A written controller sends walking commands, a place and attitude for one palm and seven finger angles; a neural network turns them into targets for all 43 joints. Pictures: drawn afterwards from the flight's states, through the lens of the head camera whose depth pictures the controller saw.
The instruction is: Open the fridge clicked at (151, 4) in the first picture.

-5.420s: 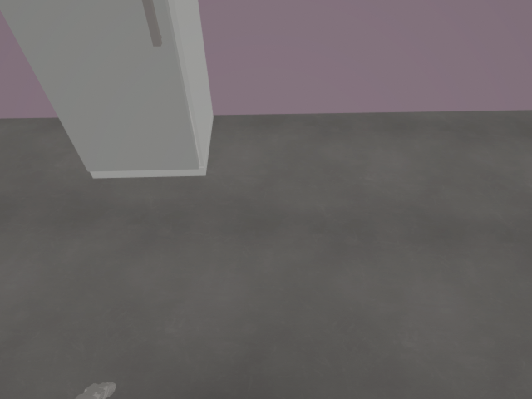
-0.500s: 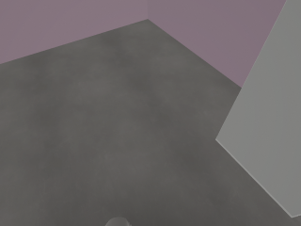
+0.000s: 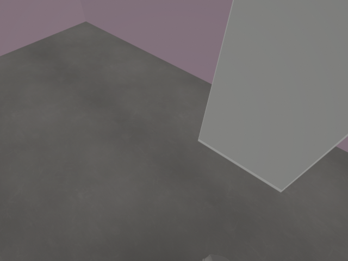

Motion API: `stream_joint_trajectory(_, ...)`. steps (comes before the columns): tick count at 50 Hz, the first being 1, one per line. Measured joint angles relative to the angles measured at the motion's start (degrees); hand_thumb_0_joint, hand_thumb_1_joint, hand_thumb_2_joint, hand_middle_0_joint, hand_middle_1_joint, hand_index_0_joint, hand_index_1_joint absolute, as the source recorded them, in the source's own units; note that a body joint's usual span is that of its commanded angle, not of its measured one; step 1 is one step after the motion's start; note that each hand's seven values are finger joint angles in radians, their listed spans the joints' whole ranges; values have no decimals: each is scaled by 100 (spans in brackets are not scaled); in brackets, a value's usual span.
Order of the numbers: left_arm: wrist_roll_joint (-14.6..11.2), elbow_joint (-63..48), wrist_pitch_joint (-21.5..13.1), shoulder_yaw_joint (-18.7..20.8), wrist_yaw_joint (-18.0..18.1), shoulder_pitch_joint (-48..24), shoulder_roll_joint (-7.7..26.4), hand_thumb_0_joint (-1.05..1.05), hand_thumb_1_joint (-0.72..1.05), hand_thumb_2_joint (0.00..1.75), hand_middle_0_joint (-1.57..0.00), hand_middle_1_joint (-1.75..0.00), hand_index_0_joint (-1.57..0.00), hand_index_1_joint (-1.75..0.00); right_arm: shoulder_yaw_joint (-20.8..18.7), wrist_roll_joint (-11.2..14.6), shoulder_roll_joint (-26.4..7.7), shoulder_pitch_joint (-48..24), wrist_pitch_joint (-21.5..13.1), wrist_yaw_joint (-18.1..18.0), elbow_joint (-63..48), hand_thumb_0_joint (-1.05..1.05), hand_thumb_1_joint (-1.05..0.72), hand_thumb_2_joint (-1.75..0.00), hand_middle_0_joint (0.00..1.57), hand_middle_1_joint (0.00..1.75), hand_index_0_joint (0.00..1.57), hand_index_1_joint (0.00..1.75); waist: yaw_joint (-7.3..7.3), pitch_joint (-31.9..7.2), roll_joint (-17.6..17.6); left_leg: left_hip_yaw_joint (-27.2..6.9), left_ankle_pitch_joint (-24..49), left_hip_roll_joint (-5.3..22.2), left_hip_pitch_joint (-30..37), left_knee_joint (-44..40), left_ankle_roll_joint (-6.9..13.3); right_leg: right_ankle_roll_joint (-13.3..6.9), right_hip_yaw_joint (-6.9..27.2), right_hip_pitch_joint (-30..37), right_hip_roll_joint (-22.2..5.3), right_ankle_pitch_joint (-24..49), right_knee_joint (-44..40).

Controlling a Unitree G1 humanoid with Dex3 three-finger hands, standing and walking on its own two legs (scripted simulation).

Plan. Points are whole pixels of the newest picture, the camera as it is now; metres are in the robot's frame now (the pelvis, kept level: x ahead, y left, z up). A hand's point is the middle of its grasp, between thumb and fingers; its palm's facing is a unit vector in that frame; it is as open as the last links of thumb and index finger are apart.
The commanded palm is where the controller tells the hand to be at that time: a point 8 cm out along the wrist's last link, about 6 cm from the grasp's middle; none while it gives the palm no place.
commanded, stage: turn to face it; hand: right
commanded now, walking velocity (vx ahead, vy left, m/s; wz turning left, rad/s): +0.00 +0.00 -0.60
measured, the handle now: out of the picture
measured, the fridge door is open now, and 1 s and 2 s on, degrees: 0 0 0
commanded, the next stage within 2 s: take the last steps up to it in 0.84 s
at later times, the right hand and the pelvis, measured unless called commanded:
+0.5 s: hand out of the picture +0.05 -0.29 -0.16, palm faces +0.30 +0.92 -0.24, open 7.4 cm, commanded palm none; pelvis -0.01 -0.05 +0.00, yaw -17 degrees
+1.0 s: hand out of the picture -0.05 -0.19 -0.15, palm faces +0.50 +0.82 -0.28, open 7.4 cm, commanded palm none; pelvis -0.01 +0.00 +0.00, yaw -30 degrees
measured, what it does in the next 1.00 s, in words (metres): steps on the spot, turning right: right foot, then left foot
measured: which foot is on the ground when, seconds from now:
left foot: down 0.00-0.14, up 0.16-0.68, down 0.70-1.00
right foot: up 0.00-0.12, down 0.14-0.70, up 0.72-1.00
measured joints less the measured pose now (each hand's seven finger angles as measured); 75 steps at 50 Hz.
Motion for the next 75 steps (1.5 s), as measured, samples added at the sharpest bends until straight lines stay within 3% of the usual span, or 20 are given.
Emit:
stream_joint_trajectory(4, -40, -65, -77, -86, 3, -197, -83, 1, 91, 90, -20, -30, -20, -30, -70, -26, -171, 83, 42, 17, 73, 1, -90, -90, 21, 30, 21, 30, -130, 85, 139, 245, -100, 210, -165, 268, -129, -86, -259, 484, 13, -194, -1072)
stream_joint_trajectory(6, -49, -145, -163, -125, 1, -260, -112, 1, 91, 90, -20, -30, -20, -30, -123, -7, -283, 135, 72, 25, 115, 1, -90, -90, 21, 30, 21, 30, -160, 84, 203, 372, -218, 337, -280, 533, -237, -151, -381, 826, 57, 162, -1860)
stream_joint_trajectory(7, -45, -180, -228, -138, 0, -286, -131, 1, 91, 90, -20, -30, -20, -30, -156, 18, -354, 172, 98, 31, 127, 1, -90, -90, 21, 30, 21, 30, -169, 67, 267, 392, -320, 440, -388, 769, -303, -344, -416, 953, 119, 311, -2181)
stream_joint_trajectory(8, -40, -197, -287, -149, 8, -335, -190, 1, 91, 90, -20, -30, -20, -30, -199, 41, -442, 161, 152, 31, 167, 1, -90, -90, 21, 30, 21, 30, -191, 90, 386, 197, -724, 483, -565, 1168, -411, -537, -424, 907, 210, 270, -2126)
stream_joint_trajectory(10, -41, -241, -385, -209, 27, -368, -272, 1, 91, 90, -20, -30, -20, -30, -245, 38, -559, 124, 298, 4, 243, 1, -91, -90, 21, 30, 20, 30, -217, 99, 448, -327, -1373, 266, -969, 2176, -508, -751, -366, 871, 249, 196, -2048)
stream_joint_trajectory(14, -24, -258, -448, -276, 139, -255, -346, 1, 91, 90, -20, -30, -20, -30, -295, 52, -619, -62, 351, 22, 285, 1, -91, -90, 20, 30, 20, 30, -129, 39, 341, -833, -1062, -79, -1477, 3402, -623, -824, -78, 1046, 294, 471, -2506)
stream_joint_trajectory(19, -34, -180, -449, -314, 181, -78, -371, 1, 90, 90, -21, -30, -21, -30, -276, 66, -588, -365, 241, 53, 107, 1, -91, -90, 20, 30, 20, 29, -66, -4, 294, -1188, -551, -198, -1629, 3503, -729, -890, 218, 1251, 481, 808, -3017)
stream_joint_trajectory(25, -8, -121, -419, -280, 187, 161, -389, 1, 90, 90, -21, -30, -21, -30, -228, 85, -483, -701, 235, 19, -28, 1, -91, -90, 20, 30, 20, 30, 103, -64, 231, -1377, -615, -322, -1429, 2902, -774, -900, 542, 1277, 696, 943, -3144)
stream_joint_trajectory(31, 29, -53, -345, -220, 197, 348, -337, 1, 90, 90, -21, -30, -21, -30, -149, 126, -327, -927, 197, -12, -168, 1, -91, -90, 20, 30, 20, 30, 277, -58, 48, -1402, -839, -582, -943, 1691, -645, -779, 867, 1130, 805, 940, -2979)
stream_joint_trajectory(35, -9, 4, -299, -173, 191, 452, -264, 1, 90, 90, -21, -30, -21, -30, -71, 142, -225, -865, 59, -26, -258, 1, -91, -90, 20, 30, 20, 30, 267, -118, -76, -1312, -122, -714, -277, 231, -429, -607, 1033, 899, 894, 798, -2612)
stream_joint_trajectory(37, -39, 58, -256, -123, 198, 414, -203, 1, 90, 90, -21, -30, -20, -30, -18, 95, -135, -784, -24, -46, -230, 1, -91, -90, 20, 30, 20, 30, 256, -81, -216, -1190, -128, -760, -231, 221, -23, -468, 964, 606, 852, 47, -1800)
stream_joint_trajectory(39, -21, 74, -198, -78, 198, 421, -166, 1, 91, 90, -20, -30, -20, -30, 31, 78, -67, -639, -34, -42, -201, 1, -91, -90, 21, 30, 20, 30, 271, -104, -231, -1063, -147, -662, -139, 188, 161, -369, 770, 236, 848, -410, -661)
stream_joint_trajectory(42, -2, 121, -145, -39, 149, 401, -104, 1, 91, 90, -20, -30, -20, -30, 37, 82, 18, -424, -8, -46, -107, 1, -90, -90, 21, 30, 20, 30, 238, -127, -238, -913, -62, -555, 45, -19, 195, -257, 535, -104, 632, -144, 522)
stream_joint_trajectory(46, 3, 205, -103, -38, 118, 345, -60, 1, 91, 90, -20, -30, -20, -30, 40, 71, 82, -173, -29, -31, 28, 1, -90, -90, 21, 30, 20, 30, 165, -120, -228, -701, 3, -474, 151, -158, 196, -137, 488, -180, 320, 254, 917)
stream_joint_trajectory(51, 6, 319, -78, -89, 119, 183, -79, 1, 91, 90, -20, -30, -20, -30, 20, 17, 93, 147, -82, -9, 228, 1, -90, -90, 21, 30, 20, 30, -25, -90, -108, -519, 33, -375, 150, -204, 165, -80, 381, 165, 119, 87, 199)
stream_joint_trajectory(55, 11, 355, -145, -154, 77, 29, -139, 1, 91, 90, -20, -30, -20, -30, -15, -27, 29, 455, -153, 33, 467, 1, -90, -90, 21, 30, 20, 30, -221, -135, 15, -385, 71, -314, 161, -294, 75, -161, 117, 533, 60, -80, -698)
stream_joint_trajectory(60, -17, 264, -449, -274, 76, -90, -272, 1, 91, 90, -20, -30, -20, -30, -84, -8, -139, 893, -128, 62, 841, 1, -90, -90, 21, 30, 20, 30, -406, -292, 188, -300, -89, -225, 94, -53, -146, -362, -251, 1384, 121, 217, -2630)
stream_joint_trajectory(64, 22, 244, -668, -369, 158, -14, -527, 1, 91, 90, -20, -30, -20, -30, -112, -8, -246, 1052, 85, 78, 1183, 1, -91, -90, 20, 30, 20, 30, -389, -374, 365, -711, -1030, -267, -484, 1596, -147, -710, -391, 1663, 231, 275, -2725)
stream_joint_trajectory(68, -11, 344, -786, -395, 313, 356, -673, 0, 93, 90, -20, -30, -20, -30, -119, -29, -235, 894, 77, 166, 1272, 1, -91, -90, 20, 30, 20, 29, -234, -413, 314, -884, -439, -289, -1188, 2857, -190, -776, -352, 2186, 292, 424, -3379)
stream_joint_trajectory(75, -47, 779, -860, -464, 377, 1084, -762, 0, 93, 90, -20, -30, -20, -30, -151, 5, -182, 280, 3, 180, 1039, 1, -91, -90, 20, 30, 20, 29, -130, -283, 345, -1047, 336, -275, -2055, 3339, -287, -798, -398, 2836, 445, 439, -4024)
